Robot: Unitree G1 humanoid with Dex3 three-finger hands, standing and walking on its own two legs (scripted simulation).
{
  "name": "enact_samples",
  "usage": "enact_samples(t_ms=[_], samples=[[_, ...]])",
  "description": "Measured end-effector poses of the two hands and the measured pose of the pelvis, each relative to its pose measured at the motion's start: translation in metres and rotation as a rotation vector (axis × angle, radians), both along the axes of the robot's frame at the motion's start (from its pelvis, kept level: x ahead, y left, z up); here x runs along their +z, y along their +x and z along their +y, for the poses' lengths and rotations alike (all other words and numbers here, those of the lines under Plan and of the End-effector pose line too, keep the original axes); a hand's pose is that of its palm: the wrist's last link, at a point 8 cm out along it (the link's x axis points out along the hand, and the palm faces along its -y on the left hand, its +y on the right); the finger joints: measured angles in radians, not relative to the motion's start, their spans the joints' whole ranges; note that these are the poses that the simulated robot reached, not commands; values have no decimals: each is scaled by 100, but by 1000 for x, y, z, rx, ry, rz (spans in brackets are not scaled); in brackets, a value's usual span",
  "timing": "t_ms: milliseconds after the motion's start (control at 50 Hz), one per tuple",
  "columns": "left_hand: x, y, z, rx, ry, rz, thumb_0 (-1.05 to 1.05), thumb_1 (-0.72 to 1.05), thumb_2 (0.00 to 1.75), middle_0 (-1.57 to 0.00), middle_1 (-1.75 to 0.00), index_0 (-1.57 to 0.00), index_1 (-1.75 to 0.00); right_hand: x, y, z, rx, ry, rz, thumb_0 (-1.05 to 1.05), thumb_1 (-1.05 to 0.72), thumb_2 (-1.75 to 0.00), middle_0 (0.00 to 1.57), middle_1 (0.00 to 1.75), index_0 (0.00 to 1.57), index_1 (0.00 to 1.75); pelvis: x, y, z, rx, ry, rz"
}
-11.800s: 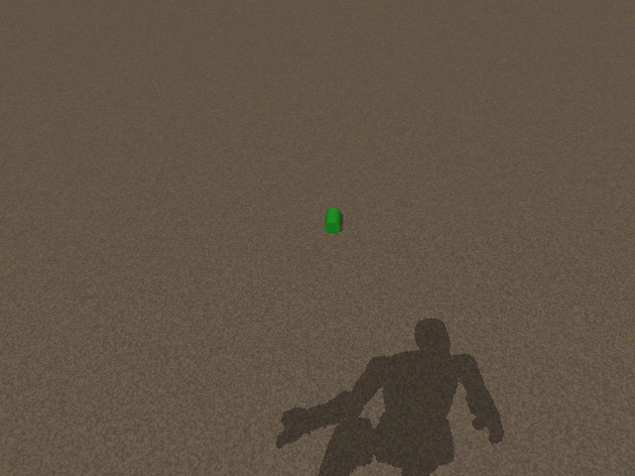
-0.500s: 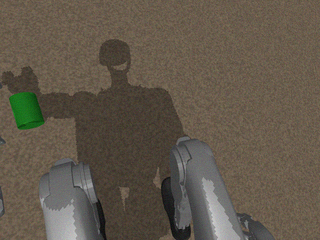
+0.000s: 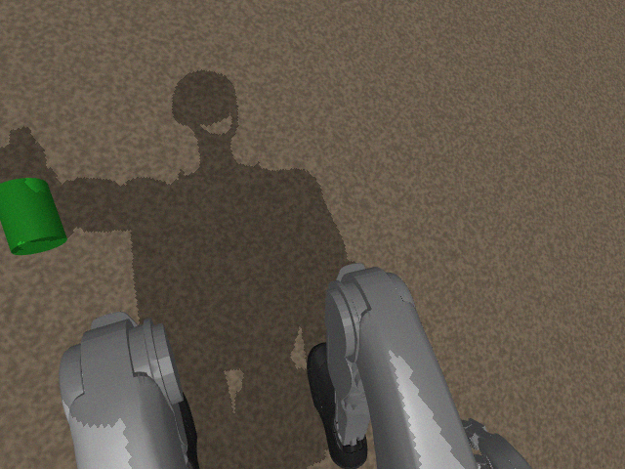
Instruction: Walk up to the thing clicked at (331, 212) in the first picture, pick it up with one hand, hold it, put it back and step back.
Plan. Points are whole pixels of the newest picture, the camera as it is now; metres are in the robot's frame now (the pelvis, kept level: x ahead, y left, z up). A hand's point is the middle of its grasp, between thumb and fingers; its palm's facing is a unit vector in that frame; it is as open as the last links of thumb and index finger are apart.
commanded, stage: rise first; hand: left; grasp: from above
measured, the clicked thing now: (30, 216) +0.48 +0.33 -0.28
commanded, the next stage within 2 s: approach in 0.66 s
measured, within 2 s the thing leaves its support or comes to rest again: neither
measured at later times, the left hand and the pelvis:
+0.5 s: hand out of the picture +0.43 +0.37 -0.15, palm faces -0.41 -0.14 -0.90, open 14.4 cm; pelvis +0.00 +0.00 +0.00, yaw +0 degrees
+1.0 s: hand out of the picture +0.44 +0.35 -0.15, palm faces -0.43 -0.11 -0.90, open 14.4 cm; pelvis +0.00 +0.00 +0.01, yaw +1 degrees
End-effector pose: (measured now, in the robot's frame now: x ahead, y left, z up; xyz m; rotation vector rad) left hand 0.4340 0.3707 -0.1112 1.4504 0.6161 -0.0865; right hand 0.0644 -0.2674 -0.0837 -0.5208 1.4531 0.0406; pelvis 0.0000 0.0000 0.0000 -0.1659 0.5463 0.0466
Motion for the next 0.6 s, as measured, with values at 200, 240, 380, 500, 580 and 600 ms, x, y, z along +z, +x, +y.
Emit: enact_samples(t_ms=[200, 240, 380, 500, 580, 600], samples=[[1, 0, 4, -5, 8, -2, 0, -59, 106, -8, -96, -6, -98, 0, 2, 2, 1, 6, 6, 0, -90, -90, 20, 30, 20, 30, 1, 2, 1, 4, -2, 6], [2, -1, 4, -8, 11, 3, 0, -59, 107, -8, -96, -6, -98, 0, 4, 2, 1, 11, 4, 0, -90, -90, 20, 30, 20, 30, 2, 2, 1, 5, -1, 8], [9, -1, 2, -8, 5, -2, 0, -59, 107, -8, -96, -6, -98, 0, 10, 2, 4, 22, -13, 0, -90, -90, 20, 30, 20, 30, 4, 1, 0, 3, 1, 9], [15, 0, 1, -6, 8, -3, 0, -59, 107, -9, -96, -6, -99, 0, 12, 1, 4, 25, -28, 0, -90, -90, 20, 30, 20, 30, 5, 0, -1, 4, 4, 6], [18, 1, 2, -2, 11, 1, 0, -59, 107, -9, -96, -6, -99, 1, 10, 0, 5, 24, -27, 0, -90, -90, 20, 30, 20, 30, 5, -1, -1, 4, 5, 4], [18, 1, 3, 0, 11, -1, 0, -59, 107, -9, -96, -6, -99, 1, 10, 0, 4, 24, -26, 0, -90, -90, 20, 30, 20, 30, 5, -1, -1, 4, 5, 3]])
